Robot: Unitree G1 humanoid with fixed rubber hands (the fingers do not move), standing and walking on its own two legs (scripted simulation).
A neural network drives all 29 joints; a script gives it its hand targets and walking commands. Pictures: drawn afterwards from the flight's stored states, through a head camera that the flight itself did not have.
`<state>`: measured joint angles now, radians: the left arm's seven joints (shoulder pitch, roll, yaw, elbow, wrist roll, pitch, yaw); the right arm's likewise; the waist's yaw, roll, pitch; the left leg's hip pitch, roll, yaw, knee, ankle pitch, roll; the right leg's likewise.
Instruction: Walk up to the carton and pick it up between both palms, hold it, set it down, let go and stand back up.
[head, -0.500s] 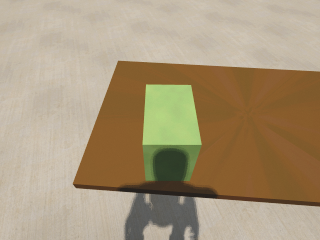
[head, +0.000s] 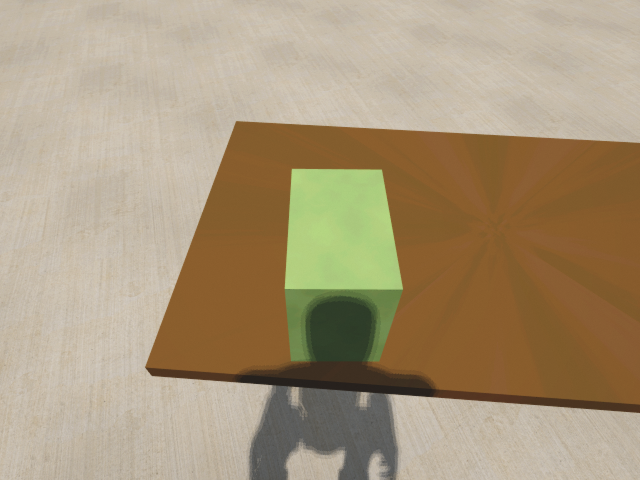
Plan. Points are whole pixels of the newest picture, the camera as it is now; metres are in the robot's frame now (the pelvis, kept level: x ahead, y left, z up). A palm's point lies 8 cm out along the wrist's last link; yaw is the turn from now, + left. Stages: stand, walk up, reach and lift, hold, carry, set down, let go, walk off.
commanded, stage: walk up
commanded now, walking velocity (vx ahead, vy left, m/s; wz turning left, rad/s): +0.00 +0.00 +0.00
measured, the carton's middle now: (336, 266) +0.48 -0.02 -0.09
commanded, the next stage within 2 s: none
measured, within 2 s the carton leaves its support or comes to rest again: neither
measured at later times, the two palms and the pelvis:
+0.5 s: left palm out of the picture -0.01 +0.24 -0.15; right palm out of the picture -0.02 -0.24 -0.16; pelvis +0.00 -0.02 -0.01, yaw -1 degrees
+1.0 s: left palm out of the picture -0.02 +0.21 -0.16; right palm out of the picture +0.04 -0.23 -0.14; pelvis +0.00 -0.01 -0.01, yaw -3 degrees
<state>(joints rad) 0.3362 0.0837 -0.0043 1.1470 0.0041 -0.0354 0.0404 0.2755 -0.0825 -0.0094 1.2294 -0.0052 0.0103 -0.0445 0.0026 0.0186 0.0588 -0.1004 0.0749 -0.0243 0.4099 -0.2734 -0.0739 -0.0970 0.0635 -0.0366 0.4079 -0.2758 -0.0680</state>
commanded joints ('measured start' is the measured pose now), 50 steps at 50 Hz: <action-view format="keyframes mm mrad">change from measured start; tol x16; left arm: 1 114 94 15 -7 0 -8 6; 50 64 236 -43 -63 -6 1 -14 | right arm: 1 106 -71 -9 1 0 -3 -3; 50 7 -235 13 -179 7 -28 19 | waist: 1 -1 -12 67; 21 -24 71 38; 27 59 -169 29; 41 -26 201 19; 50 -19 4 -25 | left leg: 1 -49 32 17 -46 199 39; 23 -69 138 -98 80 210 159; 27 -396 -43 98 410 -252 77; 30 -386 -1 54 515 -282 91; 35 -214 7 55 283 -170 91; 40 105 228 -182 -43 432 209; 43 -141 331 -262 -177 172 325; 50 -23 78 46 -76 170 127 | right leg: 1 -38 -149 98 -99 319 3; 15 -185 -135 102 19 129 40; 22 -231 -128 118 121 220 87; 27 111 -272 313 -78 549 -2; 35 -84 -291 248 -70 478 -85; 38 -242 -244 183 21 341 -21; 42 -170 -98 67 296 -230 73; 50 -106 -167 131 -22 150 51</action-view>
